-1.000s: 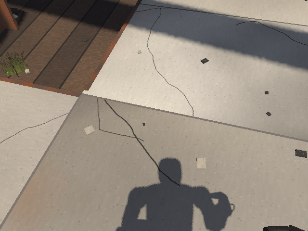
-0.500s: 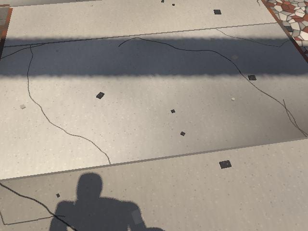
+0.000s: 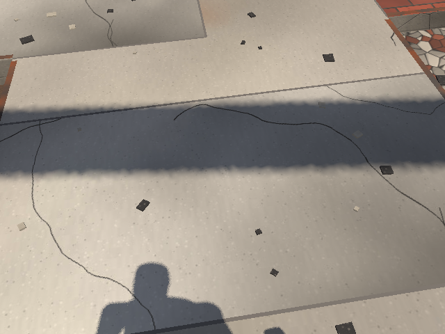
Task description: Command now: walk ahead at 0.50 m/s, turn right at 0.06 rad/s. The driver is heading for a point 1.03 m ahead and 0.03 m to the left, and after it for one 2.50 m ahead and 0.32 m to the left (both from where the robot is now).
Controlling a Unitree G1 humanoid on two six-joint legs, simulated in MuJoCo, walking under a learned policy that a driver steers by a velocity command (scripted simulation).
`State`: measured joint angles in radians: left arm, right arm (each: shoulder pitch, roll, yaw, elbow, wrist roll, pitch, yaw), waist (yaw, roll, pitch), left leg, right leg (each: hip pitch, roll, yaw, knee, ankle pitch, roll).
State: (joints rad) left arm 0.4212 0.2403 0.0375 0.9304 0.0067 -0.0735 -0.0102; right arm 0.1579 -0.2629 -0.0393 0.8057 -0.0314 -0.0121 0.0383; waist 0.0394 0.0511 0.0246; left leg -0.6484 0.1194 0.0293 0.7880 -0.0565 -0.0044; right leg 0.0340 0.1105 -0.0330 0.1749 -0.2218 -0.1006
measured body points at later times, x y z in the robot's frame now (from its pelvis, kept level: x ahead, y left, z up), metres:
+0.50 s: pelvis +0.28 +0.05 +0.00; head +0.30 +0.05 +0.45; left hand +0.40 +0.29 -0.13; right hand +0.26 -0.21 -0.14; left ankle +0.24 +0.11 -0.74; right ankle +0.41 -0.11 -0.68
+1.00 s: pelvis +0.56 -0.01 +0.00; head +0.57 -0.02 +0.45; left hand +0.53 +0.24 -0.13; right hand +0.66 -0.26 -0.13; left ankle +0.64 +0.15 -0.68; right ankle +0.53 -0.07 -0.74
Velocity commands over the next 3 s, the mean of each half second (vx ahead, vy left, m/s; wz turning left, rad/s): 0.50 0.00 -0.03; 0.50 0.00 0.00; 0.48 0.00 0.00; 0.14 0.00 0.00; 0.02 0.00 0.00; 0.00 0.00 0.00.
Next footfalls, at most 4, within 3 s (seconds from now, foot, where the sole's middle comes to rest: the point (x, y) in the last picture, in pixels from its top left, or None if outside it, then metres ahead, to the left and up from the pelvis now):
0.18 left None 0.28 0.12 -0.78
0.70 right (274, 310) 0.57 -0.08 -0.78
1.26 left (218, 224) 0.87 0.11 -0.78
1.74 right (263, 181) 1.06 -0.05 -0.78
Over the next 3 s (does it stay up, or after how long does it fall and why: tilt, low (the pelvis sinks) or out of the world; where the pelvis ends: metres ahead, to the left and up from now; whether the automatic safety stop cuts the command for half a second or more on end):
stays up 0.99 0.06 0.00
